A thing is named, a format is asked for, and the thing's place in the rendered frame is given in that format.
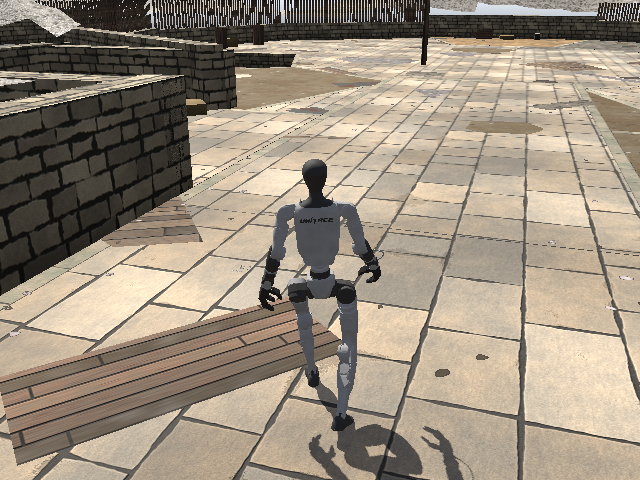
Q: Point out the robot right foot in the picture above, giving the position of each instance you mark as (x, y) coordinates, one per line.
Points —
(339, 424)

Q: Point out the right robot hand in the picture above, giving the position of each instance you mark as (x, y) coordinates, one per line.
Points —
(376, 273)

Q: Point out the right robot upper arm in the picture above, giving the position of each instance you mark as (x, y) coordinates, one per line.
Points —
(348, 211)

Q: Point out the left robot upper arm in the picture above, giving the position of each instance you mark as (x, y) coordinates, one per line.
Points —
(285, 213)

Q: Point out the left robot forearm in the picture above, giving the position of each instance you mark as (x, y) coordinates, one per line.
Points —
(270, 271)

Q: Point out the right robot forearm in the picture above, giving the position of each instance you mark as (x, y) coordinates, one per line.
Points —
(369, 258)

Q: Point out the robot right shin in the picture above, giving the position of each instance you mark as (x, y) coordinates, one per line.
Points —
(345, 381)

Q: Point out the left robot hand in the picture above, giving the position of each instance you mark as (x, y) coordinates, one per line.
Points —
(264, 294)

